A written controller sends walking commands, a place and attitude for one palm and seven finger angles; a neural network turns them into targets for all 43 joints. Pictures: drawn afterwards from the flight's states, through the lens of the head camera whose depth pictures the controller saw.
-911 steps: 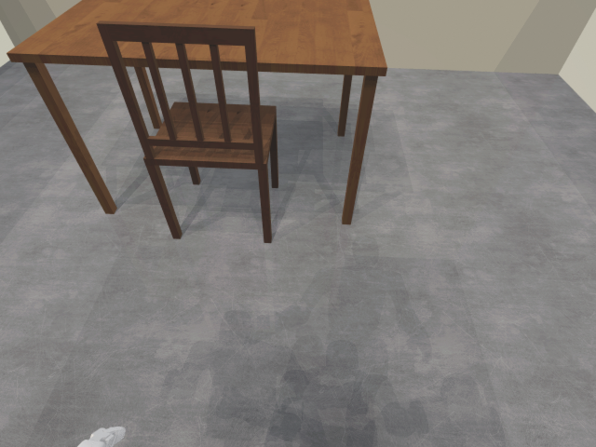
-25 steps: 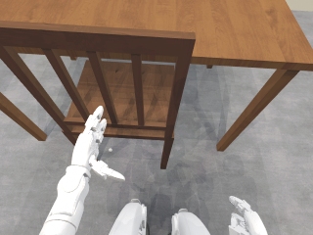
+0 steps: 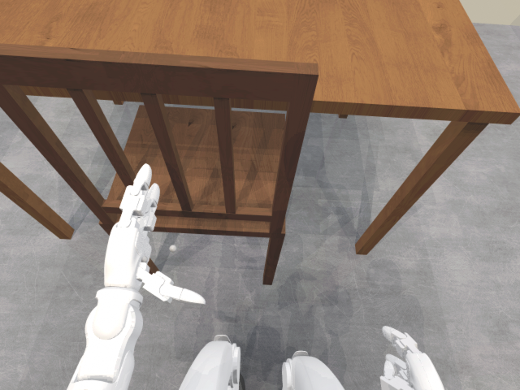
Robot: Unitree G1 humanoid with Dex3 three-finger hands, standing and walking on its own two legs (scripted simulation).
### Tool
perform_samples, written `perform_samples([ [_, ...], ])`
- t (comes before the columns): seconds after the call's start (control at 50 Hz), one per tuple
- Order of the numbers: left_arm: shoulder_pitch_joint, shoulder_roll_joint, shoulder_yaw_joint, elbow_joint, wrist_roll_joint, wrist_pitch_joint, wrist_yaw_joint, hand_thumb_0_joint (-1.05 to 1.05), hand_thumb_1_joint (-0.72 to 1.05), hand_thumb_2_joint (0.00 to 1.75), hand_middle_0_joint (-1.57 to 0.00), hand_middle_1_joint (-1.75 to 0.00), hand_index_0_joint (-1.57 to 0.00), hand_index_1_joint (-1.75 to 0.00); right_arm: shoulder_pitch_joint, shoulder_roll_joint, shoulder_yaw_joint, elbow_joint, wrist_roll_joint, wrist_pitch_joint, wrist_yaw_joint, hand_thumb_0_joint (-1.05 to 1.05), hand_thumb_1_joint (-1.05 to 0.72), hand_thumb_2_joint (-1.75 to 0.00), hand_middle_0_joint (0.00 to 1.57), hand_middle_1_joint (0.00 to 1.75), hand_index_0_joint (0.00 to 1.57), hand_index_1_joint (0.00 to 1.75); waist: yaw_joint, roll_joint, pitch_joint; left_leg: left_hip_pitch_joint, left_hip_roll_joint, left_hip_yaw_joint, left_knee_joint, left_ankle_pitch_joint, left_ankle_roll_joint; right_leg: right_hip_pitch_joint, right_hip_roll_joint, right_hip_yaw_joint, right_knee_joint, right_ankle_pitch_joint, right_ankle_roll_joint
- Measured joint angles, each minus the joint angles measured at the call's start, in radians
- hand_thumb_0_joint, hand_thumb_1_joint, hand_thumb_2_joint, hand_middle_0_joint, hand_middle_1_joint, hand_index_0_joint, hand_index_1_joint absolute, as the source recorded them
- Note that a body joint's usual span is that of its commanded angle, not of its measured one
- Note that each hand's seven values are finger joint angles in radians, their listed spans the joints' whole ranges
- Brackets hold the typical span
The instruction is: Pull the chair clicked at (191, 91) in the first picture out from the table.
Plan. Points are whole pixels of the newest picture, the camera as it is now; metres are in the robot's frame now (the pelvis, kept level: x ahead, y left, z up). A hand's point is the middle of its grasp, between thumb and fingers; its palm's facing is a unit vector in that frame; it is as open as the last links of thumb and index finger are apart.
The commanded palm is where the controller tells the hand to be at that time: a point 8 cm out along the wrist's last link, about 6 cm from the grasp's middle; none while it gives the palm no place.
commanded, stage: push the fingers through the gap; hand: left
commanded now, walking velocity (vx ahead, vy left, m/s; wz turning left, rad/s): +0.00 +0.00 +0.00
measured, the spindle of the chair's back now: (173, 162) +0.47 +0.17 +0.02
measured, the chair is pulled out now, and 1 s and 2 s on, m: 0.00 0.00 0.00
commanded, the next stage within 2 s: hook a spindle and tug to test in 1.68 s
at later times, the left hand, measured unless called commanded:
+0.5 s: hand (165, 223) +0.36 +0.17 +0.00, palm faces -0.02 -1.00 -0.06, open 16.9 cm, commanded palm +0.35 +0.20 +0.02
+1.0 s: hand (178, 198) +0.40 +0.15 +0.02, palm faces +0.00 -1.00 -0.02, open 16.9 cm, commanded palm +0.39 +0.20 +0.02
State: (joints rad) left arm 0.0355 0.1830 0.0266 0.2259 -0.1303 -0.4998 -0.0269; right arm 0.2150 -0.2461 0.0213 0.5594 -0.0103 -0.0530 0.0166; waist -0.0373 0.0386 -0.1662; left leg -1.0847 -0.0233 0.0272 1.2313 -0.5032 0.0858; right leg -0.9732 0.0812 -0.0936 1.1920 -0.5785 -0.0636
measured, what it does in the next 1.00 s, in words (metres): stands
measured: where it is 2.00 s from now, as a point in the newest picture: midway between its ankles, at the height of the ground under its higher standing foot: outside the picture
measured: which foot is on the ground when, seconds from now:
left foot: down 0.00-1.00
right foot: down 0.00-1.00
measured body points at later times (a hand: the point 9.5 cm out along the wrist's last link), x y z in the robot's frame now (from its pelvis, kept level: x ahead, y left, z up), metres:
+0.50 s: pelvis -0.01 +0.00 -0.01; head +0.10 +0.02 +0.43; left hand +0.36 +0.22 +0.01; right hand +0.13 -0.24 -0.12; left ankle +0.04 +0.06 -0.63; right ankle +0.00 -0.09 -0.63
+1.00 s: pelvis -0.01 +0.01 -0.01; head +0.11 +0.03 +0.43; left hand +0.39 +0.20 +0.02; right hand +0.10 -0.24 -0.12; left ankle +0.04 +0.06 -0.63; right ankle +0.00 -0.09 -0.63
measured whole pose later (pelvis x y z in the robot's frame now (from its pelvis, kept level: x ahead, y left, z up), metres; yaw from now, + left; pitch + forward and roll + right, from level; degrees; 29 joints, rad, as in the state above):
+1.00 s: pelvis -0.01 +0.01 -0.01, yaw -1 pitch +23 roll -5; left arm -0.41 0.22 0.14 0.66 -0.12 -0.46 -0.04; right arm 0.25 -0.26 0.03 0.62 -0.02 -0.01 0.04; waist -0.08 0.06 -0.16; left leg -1.16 -0.02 0.03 1.25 -0.49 0.10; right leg -1.04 0.08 -0.10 1.20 -0.57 -0.05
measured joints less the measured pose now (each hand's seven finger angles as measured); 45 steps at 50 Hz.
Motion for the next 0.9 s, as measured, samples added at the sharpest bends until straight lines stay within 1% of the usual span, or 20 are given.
perform_samples([
  [0.04, -0.059, 0.026, 0.051, 0.048, 0.011, -0.024, 0.021, -0.01, -0.50, 0.30, -0.06, -0.09, -0.07, -0.08, -0.010, 0.000, 0.003, 0.009, -0.003, 0.008, 0.011, 0.01, -0.90, -0.89, 0.20, 0.30, 0.20, 0.30, 0.002, 0.001, -0.007, -0.015, -0.001, -0.005, 0.017, -0.003, -0.001, -0.013, -0.001, -0.007, 0.017, -0.006, -0.002],
  [0.06, -0.091, 0.040, 0.073, 0.086, 0.008, -0.020, 0.017, -0.01, -0.50, 0.30, -0.06, -0.09, -0.06, -0.08, -0.014, -0.001, 0.005, 0.012, -0.001, 0.014, 0.016, 0.01, -0.90, -0.89, 0.20, 0.30, 0.20, 0.30, 0.003, 0.002, -0.012, -0.025, -0.001, -0.007, 0.027, -0.005, -0.001, -0.022, -0.001, -0.010, 0.025, -0.009, -0.003],
  [0.1, -0.141, 0.060, 0.090, 0.164, -0.014, 0.017, -0.016, -0.01, -0.50, 0.30, -0.06, -0.08, -0.06, -0.08, -0.020, -0.006, 0.011, 0.011, 0.010, 0.027, 0.023, 0.01, -0.90, -0.89, 0.20, 0.30, 0.20, 0.30, 0.005, 0.008, -0.014, -0.042, -0.003, -0.013, 0.041, -0.008, -0.001, -0.034, -0.003, -0.018, 0.038, -0.013, -0.004],
  [0.16, -0.156, 0.057, 0.055, 0.218, -0.054, 0.102, -0.090, -0.01, -0.49, 0.30, -0.05, -0.08, -0.05, -0.07, -0.021, -0.013, 0.015, -0.001, 0.028, 0.035, 0.018, 0.01, -0.90, -0.89, 0.20, 0.30, 0.21, 0.30, 0.005, 0.020, 0.000, -0.043, -0.006, -0.020, 0.042, -0.005, 0.001, -0.032, -0.005, -0.025, 0.033, -0.010, -0.004],
  [0.2, -0.132, 0.041, 0.019, 0.198, -0.062, 0.133, -0.119, -0.01, -0.49, 0.30, -0.05, -0.08, -0.05, -0.07, -0.018, -0.013, 0.016, -0.008, 0.031, 0.029, 0.004, 0.01, -0.90, -0.89, 0.20, 0.30, 0.21, 0.30, 0.003, 0.023, 0.010, -0.035, -0.005, -0.021, 0.031, -0.001, 0.002, -0.023, -0.004, -0.024, 0.019, -0.004, 0.000],
  [0.24, -0.110, 0.023, -0.008, 0.158, -0.054, 0.124, -0.115, -0.01, -0.49, 0.30, -0.05, -0.08, -0.05, -0.07, -0.015, -0.011, 0.015, -0.006, 0.025, 0.014, -0.008, 0.01, -0.90, -0.89, 0.20, 0.30, 0.21, 0.30, 0.000, 0.021, 0.015, -0.027, -0.003, -0.018, 0.020, 0.003, 0.002, -0.016, -0.002, -0.019, 0.007, 0.002, 0.002],
  [0.28, -0.111, 0.009, -0.009, 0.131, -0.039, 0.081, -0.085, -0.01, -0.50, 0.30, -0.05, -0.08, -0.06, -0.08, -0.012, -0.008, 0.014, 0.005, 0.013, -0.001, -0.012, 0.01, -0.90, -0.89, 0.21, 0.30, 0.21, 0.30, -0.002, 0.015, 0.012, -0.027, -0.002, -0.013, 0.015, 0.004, 0.003, -0.018, -0.001, -0.014, 0.003, 0.005, 0.003],
  [0.32, -0.146, 0.008, 0.018, 0.137, -0.020, 0.031, -0.046, -0.01, -0.50, 0.30, -0.06, -0.08, -0.06, -0.08, -0.013, -0.005, 0.014, 0.019, 0.001, -0.008, -0.009, 0.01, -0.90, -0.89, 0.20, 0.30, 0.21, 0.30, -0.005, 0.008, 0.003, -0.038, 0.000, -0.010, 0.022, 0.002, 0.003, -0.031, 0.000, -0.012, 0.013, 0.002, 0.002],
  [0.36, -0.208, 0.022, 0.062, 0.181, -0.006, 0.001, -0.020, -0.01, -0.50, 0.30, -0.06, -0.09, -0.06, -0.08, -0.015, -0.003, 0.015, 0.030, -0.006, -0.004, 0.001, 0.01, -0.90, -0.89, 0.20, 0.30, 0.21, 0.30, -0.010, 0.002, -0.005, -0.057, 0.001, -0.010, 0.039, -0.004, 0.004, -0.051, 0.000, -0.014, 0.032, -0.005, 0.001],
  [0.4, -0.266, 0.046, 0.101, 0.238, 0.000, 0.008, -0.016, -0.01, -0.50, 0.30, -0.06, -0.08, -0.06, -0.08, -0.015, -0.002, 0.015, 0.033, -0.006, 0.010, 0.012, 0.01, -0.90, -0.89, 0.20, 0.30, 0.21, 0.30, -0.015, 0.000, -0.011, -0.076, 0.002, -0.010, 0.058, -0.010, 0.003, -0.069, 0.001, -0.016, 0.051, -0.012, -0.001],
  [0.44, -0.295, 0.071, 0.116, 0.283, -0.006, 0.048, -0.035, -0.01, -0.49, 0.30, -0.06, -0.08, -0.06, -0.08, -0.009, -0.005, 0.014, 0.028, 0.001, 0.027, 0.020, 0.01, -0.90, -0.89, 0.20, 0.30, 0.21, 0.30, -0.018, 0.005, -0.011, -0.083, 0.003, -0.011, 0.066, -0.014, 0.004, -0.075, 0.001, -0.018, 0.057, -0.015, 0.000],
  [0.5, -0.280, 0.079, 0.091, 0.292, -0.033, 0.118, -0.080, -0.01, -0.49, 0.30, -0.05, -0.08, -0.06, -0.08, 0.007, -0.012, 0.010, 0.017, 0.015, 0.044, 0.020, 0.01, -0.90, -0.89, 0.20, 0.30, 0.21, 0.30, -0.017, 0.021, -0.001, -0.069, 0.002, -0.012, 0.053, -0.011, 0.008, -0.058, 0.001, -0.017, 0.039, -0.009, 0.004],
  [0.54, -0.253, 0.063, 0.065, 0.271, -0.048, 0.135, -0.098, -0.01, -0.49, 0.30, -0.05, -0.08, -0.06, -0.07, 0.018, -0.016, 0.008, 0.017, 0.020, 0.044, 0.013, 0.01, -0.90, -0.89, 0.20, 0.30, 0.21, 0.30, -0.015, 0.029, 0.006, -0.050, 0.001, -0.011, 0.033, -0.005, 0.009, -0.040, 0.001, -0.013, 0.018, -0.001, 0.008],
  [0.58, -0.234, 0.040, 0.048, 0.252, -0.051, 0.122, -0.094, -0.01, -0.49, 0.30, -0.05, -0.08, -0.06, -0.08, 0.026, -0.017, 0.008, 0.025, 0.019, 0.036, 0.005, 0.01, -0.90, -0.89, 0.20, 0.30, 0.21, 0.30, -0.013, 0.029, 0.008, -0.035, 0.000, -0.007, 0.015, 0.001, 0.011, -0.026, 0.001, -0.008, -0.001, 0.006, 0.012],
  [0.64, -0.256, 0.018, 0.056, 0.260, -0.030, 0.064, -0.056, -0.01, -0.50, 0.30, -0.06, -0.08, -0.06, -0.08, 0.028, -0.014, 0.011, 0.044, 0.007, 0.022, 0.001, 0.01, -0.90, -0.89, 0.20, 0.30, 0.21, 0.30, -0.015, 0.017, 0.000, -0.037, 0.000, -0.003, 0.009, 0.004, 0.013, -0.030, 0.000, -0.004, -0.003, 0.009, 0.014],
  [0.68, -0.303, 0.021, 0.079, 0.298, -0.010, 0.028, -0.030, -0.01, -0.50, 0.30, -0.06, -0.08, -0.06, -0.08, 0.023, -0.011, 0.012, 0.054, -0.002, 0.018, 0.006, 0.01, -0.90, -0.89, 0.20, 0.30, 0.21, 0.30, -0.022, 0.009, -0.006, -0.053, 0.000, -0.004, 0.022, 0.001, 0.013, -0.046, -0.001, -0.006, 0.011, 0.005, 0.012],
  [0.72, -0.354, 0.038, 0.103, 0.338, 0.008, 0.014, -0.017, -0.01, -0.50, 0.30, -0.06, -0.08, -0.06, -0.08, 0.017, -0.010, 0.010, 0.056, -0.008, 0.021, 0.014, 0.01, -0.90, -0.89, 0.21, 0.30, 0.21, 0.30, -0.030, 0.006, -0.008, -0.073, 0.000, -0.006, 0.040, -0.003, 0.012, -0.064, -0.001, -0.010, 0.028, -0.001, 0.011],
  [0.8, -0.403, 0.067, 0.109, 0.388, 0.009, 0.048, -0.034, -0.01, -0.50, 0.30, -0.06, -0.08, -0.06, -0.08, 0.015, -0.013, 0.001, 0.047, -0.005, 0.042, 0.027, 0.01, -0.90, -0.89, 0.20, 0.30, 0.21, 0.30, -0.036, 0.018, -0.005, -0.089, 0.001, -0.009, 0.053, -0.006, 0.012, -0.078, 0.000, -0.014, 0.038, -0.003, 0.011],
  [0.86, -0.408, 0.061, 0.096, 0.415, -0.006, 0.084, -0.058, -0.01, -0.49, 0.30, -0.05, -0.08, -0.06, -0.08, 0.021, -0.015, 0.001, 0.044, 0.004, 0.055, 0.026, 0.01, -0.90, -0.89, 0.20, 0.30, 0.21, 0.30, -0.033, 0.024, -0.001, -0.080, 0.002, -0.005, 0.039, 0.000, 0.014, -0.070, 0.000, -0.009, 0.024, 0.005, 0.015],
  [0.9, -0.409, 0.049, 0.093, 0.422, -0.011, 0.092, -0.058, -0.01, -0.49, 0.30, -0.06, -0.08, -0.06, -0.08, 0.025, -0.015, 0.003, 0.045, 0.006, 0.056, 0.022, 0.01, -0.90, -0.89, 0.20, 0.30, 0.21, 0.30, -0.034, 0.025, 0.003, -0.073, 0.001, -0.004, 0.029, 0.004, 0.015, -0.065, 0.000, -0.007, 0.015, 0.010, 0.016],
])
